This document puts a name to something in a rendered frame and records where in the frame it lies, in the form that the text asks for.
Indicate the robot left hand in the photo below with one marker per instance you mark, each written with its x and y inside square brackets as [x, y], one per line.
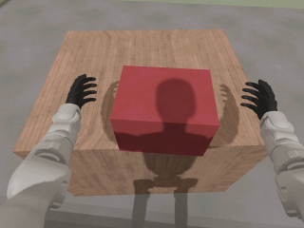
[76, 94]

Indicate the carton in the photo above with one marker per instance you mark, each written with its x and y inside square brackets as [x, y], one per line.
[164, 110]

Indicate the pedestal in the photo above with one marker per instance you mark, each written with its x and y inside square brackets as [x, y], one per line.
[99, 167]

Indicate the left robot upper arm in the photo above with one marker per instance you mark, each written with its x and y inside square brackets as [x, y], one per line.
[42, 185]

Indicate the robot right forearm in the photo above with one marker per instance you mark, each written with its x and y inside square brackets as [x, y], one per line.
[281, 144]

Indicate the robot right hand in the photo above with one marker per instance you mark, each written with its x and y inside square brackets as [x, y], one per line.
[265, 98]

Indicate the right robot upper arm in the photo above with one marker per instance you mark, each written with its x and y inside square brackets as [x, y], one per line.
[290, 189]

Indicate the robot left forearm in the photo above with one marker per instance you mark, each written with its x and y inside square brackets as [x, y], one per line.
[58, 143]

